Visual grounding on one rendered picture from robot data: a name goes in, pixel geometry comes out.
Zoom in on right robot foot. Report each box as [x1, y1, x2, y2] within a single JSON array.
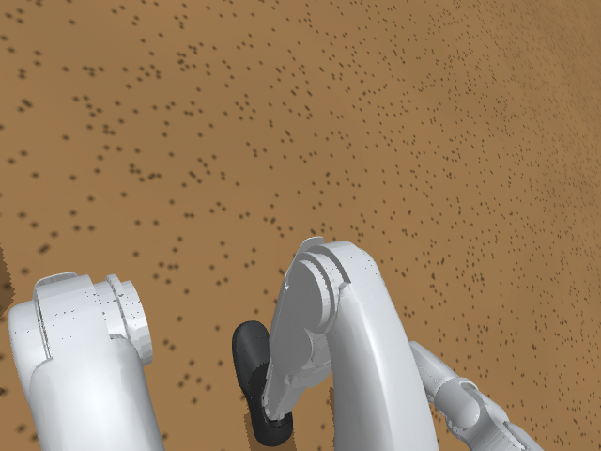
[[232, 320, 293, 446]]

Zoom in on right robot arm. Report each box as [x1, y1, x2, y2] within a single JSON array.
[[434, 377, 545, 451]]

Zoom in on right robot hand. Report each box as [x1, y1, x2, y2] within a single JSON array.
[[409, 340, 459, 404]]

